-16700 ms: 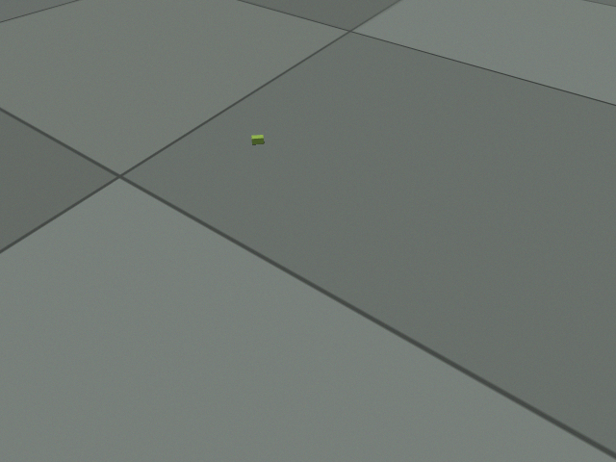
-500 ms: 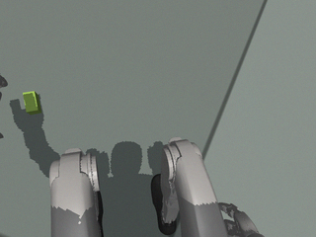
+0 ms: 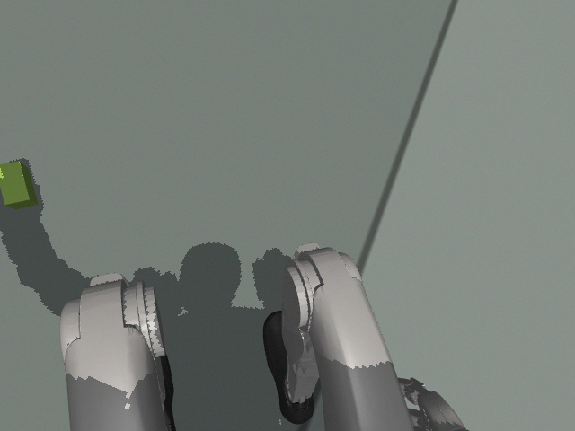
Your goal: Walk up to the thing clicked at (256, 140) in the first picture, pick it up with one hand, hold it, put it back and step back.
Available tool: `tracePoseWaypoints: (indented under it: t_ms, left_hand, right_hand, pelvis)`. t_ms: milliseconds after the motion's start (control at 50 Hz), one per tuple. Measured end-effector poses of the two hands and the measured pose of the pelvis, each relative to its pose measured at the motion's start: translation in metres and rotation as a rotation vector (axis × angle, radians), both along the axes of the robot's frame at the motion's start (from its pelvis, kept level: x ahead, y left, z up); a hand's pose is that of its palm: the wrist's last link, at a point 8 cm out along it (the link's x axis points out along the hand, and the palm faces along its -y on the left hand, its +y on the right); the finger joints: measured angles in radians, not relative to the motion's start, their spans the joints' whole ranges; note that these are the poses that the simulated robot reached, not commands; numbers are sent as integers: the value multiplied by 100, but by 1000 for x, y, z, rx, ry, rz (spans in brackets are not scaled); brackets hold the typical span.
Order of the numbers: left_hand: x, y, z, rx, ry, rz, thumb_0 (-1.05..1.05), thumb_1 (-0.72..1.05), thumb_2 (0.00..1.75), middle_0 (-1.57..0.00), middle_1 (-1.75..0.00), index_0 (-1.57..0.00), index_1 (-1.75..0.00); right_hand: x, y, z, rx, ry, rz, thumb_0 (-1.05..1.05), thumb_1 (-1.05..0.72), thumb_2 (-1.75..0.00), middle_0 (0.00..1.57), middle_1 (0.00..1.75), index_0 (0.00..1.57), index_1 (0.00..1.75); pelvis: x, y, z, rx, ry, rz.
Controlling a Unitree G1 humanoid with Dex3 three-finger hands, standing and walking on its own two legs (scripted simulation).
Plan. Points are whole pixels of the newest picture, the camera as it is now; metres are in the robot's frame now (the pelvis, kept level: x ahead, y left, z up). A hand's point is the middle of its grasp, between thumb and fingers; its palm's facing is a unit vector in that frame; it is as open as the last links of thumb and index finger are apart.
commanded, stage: rise first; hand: left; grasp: from above
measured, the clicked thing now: (17, 185) +0.48 +0.33 -0.31
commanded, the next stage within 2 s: none
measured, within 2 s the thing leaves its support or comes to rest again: neither
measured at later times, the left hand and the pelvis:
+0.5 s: hand out of the picture +0.43 +0.36 -0.19, palm faces -0.44 -0.14 -0.89, open 14.3 cm; pelvis +0.00 +0.00 -0.01, yaw -1 degrees
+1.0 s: hand out of the picture +0.43 +0.37 -0.20, palm faces -0.44 -0.14 -0.89, open 14.3 cm; pelvis +0.00 +0.00 -0.02, yaw -2 degrees
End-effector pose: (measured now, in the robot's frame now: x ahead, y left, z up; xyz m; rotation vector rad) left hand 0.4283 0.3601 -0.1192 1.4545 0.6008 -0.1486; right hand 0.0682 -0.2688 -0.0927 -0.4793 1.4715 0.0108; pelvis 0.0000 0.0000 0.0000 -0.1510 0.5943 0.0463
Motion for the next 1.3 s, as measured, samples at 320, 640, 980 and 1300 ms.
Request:
tracePoseWaypoints:
  t_ms: [320,640,980,1300]
  left_hand:
    - [5,1,-11,2,-3,-7,0,-55,102,-8,-97,-7,-98]
    - [9,6,-20,-9,-13,8,0,-56,103,-8,-97,-7,-99]
    - [11,13,-26,1,-5,7,0,-56,103,-9,-97,-7,-99]
    - [13,8,-19,0,-10,0,0,-57,104,-9,-97,-7,-99]
  right_hand:
    - [0,0,-3,-9,0,17,0,-90,-90,20,29,20,30]
    - [-7,2,-4,-16,14,30,0,-90,-90,20,29,20,30]
    - [-11,7,-2,-19,23,44,0,-90,-90,20,29,20,30]
    - [-9,5,-4,3,11,49,0,-90,-90,20,29,20,30]
  pelvis:
    - [0,1,-7,-8,-11,-4]
    - [-2,2,-14,-20,-30,-10]
    - [-1,5,-18,-32,-34,-11]
    - [-2,2,-16,-26,-35,-12]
